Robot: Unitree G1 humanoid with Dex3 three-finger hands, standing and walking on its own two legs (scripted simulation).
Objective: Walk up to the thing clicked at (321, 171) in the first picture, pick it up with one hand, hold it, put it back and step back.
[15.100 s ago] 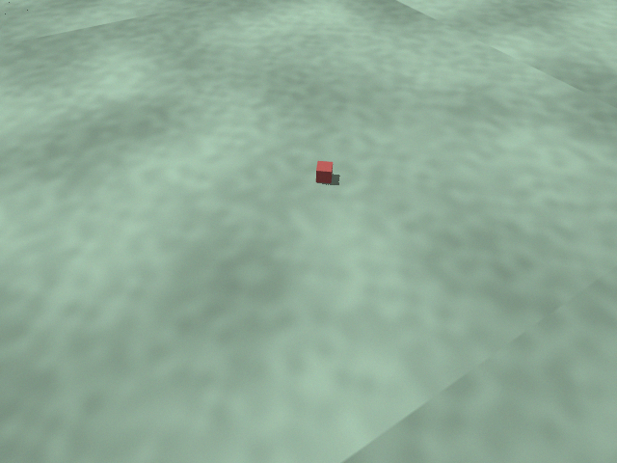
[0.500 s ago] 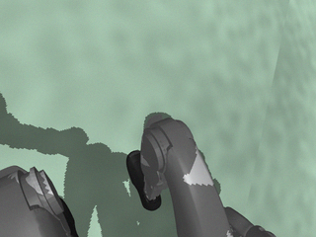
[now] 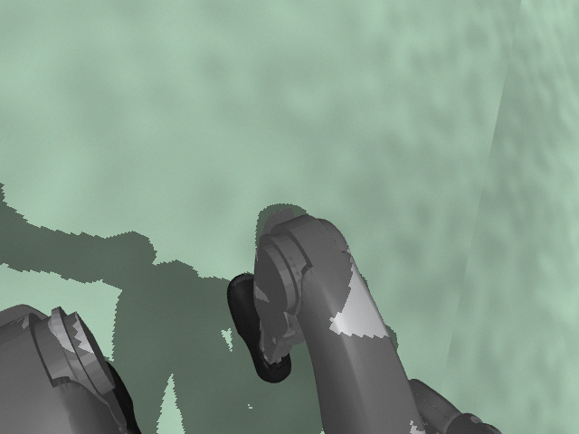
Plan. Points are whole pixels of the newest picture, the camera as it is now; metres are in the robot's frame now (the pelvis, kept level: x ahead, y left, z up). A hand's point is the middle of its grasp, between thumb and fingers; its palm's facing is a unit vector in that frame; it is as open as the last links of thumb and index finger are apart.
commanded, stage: close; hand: left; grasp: from above
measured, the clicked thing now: out of the picture +0.46 +0.32 -0.27
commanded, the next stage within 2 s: settle in 0.26 s
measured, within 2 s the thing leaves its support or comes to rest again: leaves its support in 0.68 s
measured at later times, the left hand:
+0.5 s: hand out of the picture +0.45 +0.32 -0.25, palm faces -0.44 -0.16 -0.88, open 11.2 cm
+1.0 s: hand out of the picture +0.45 +0.33 -0.18, palm faces -0.41 -0.12 -0.90, open 10.9 cm
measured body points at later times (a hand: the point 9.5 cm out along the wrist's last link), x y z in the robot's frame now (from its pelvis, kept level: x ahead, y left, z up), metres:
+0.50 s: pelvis +0.00 +0.00 +0.00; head +0.28 +0.12 +0.33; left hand +0.47 +0.32 -0.20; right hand +0.04 -0.25 -0.05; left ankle +0.06 +0.13 -0.27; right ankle +0.12 -0.13 -0.27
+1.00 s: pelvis +0.01 +0.00 +0.01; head +0.25 +0.10 +0.38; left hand +0.47 +0.33 -0.12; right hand +0.07 -0.27 -0.07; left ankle +0.06 +0.13 -0.27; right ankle +0.12 -0.13 -0.27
